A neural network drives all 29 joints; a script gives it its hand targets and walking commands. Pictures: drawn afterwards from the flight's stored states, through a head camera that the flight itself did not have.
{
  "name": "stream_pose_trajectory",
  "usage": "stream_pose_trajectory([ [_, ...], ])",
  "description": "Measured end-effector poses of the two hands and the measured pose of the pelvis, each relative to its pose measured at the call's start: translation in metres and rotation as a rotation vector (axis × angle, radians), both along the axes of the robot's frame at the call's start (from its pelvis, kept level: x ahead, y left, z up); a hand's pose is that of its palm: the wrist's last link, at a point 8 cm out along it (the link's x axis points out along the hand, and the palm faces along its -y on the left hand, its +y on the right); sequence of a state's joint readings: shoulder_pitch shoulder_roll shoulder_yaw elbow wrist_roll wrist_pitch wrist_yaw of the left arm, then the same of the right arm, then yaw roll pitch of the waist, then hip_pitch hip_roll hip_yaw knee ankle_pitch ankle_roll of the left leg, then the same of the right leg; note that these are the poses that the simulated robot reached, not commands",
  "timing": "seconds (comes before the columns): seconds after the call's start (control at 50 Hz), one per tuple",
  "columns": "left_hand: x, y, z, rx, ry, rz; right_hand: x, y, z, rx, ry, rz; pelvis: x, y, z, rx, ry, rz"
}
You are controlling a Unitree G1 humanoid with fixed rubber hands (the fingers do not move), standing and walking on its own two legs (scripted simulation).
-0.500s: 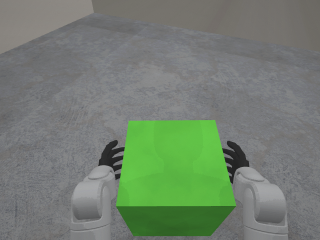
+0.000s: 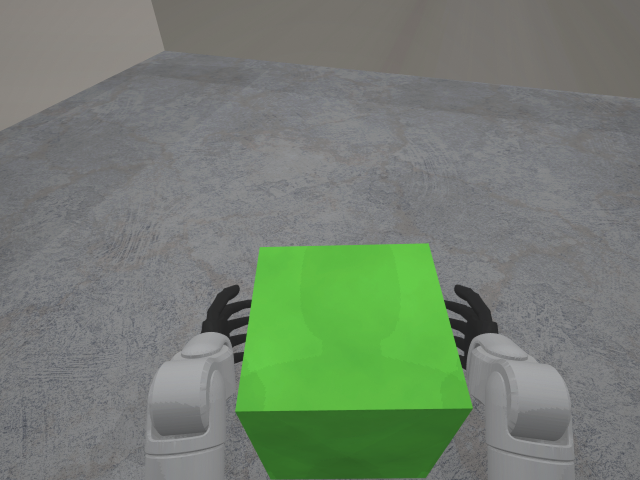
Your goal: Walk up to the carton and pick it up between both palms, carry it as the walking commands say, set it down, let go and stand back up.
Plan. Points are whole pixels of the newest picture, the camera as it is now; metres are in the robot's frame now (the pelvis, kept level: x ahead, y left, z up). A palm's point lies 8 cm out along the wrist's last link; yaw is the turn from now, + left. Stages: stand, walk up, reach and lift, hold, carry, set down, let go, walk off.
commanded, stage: carry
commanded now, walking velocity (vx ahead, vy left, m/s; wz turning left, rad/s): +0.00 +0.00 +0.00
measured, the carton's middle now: (345, 367) +0.28 -0.01 +0.02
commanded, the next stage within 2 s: none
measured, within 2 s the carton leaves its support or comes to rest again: neither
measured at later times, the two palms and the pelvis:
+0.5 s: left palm (199, 370) +0.24 +0.16 +0.08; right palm (468, 369) +0.24 -0.14 +0.08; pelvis -0.03 +0.01 +0.00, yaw +1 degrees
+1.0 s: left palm (214, 354) +0.26 +0.15 +0.08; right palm (472, 353) +0.26 -0.15 +0.08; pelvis -0.01 +0.00 +0.00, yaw +1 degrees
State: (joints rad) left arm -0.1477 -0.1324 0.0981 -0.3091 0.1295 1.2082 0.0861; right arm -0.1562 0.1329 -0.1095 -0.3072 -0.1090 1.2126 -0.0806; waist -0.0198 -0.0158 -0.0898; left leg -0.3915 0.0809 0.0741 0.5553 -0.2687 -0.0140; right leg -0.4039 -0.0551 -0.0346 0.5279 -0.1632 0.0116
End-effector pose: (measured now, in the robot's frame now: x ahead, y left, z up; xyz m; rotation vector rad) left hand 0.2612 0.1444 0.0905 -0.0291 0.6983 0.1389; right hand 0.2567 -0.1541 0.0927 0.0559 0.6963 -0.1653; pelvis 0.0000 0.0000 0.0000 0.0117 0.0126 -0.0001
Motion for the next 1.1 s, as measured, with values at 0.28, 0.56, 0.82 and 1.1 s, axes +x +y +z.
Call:
stream_pose_trajectory([
  [0.28,-0.028,0.03,-0.003,-0.013,0.006,0.08,-0.009,0.03,-0.004,-0.011,0.005,0.077,-0.02,0.011,-0.005,0.0,-0.017,0.026],
  [0.56,-0.022,0.017,-0.01,-0.011,0.013,0.014,-0.019,0.017,-0.007,-0.022,0.013,0.019,-0.026,0.012,-0.001,0.002,0.008,0.01],
  [0.82,-0.014,0.009,-0.005,0.004,0.0,0.026,-0.008,0.009,-0.008,-0.004,0.0,0.03,-0.018,0.003,0.002,-0.003,0.026,0.01],
  [1.1,0.0,0.004,-0.011,0.008,0.002,0.024,0.006,0.003,-0.014,-0.007,0.003,0.032,-0.006,-0.003,0.003,-0.003,0.031,0.013],
])
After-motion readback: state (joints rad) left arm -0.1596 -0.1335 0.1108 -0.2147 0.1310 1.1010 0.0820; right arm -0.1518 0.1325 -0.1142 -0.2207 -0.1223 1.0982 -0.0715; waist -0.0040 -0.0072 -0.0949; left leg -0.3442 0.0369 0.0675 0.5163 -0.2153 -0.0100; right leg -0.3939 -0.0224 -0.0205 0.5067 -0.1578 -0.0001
